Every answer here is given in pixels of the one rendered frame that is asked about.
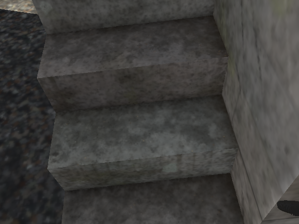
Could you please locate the robot right hand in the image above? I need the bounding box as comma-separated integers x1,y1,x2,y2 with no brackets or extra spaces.
277,200,299,217

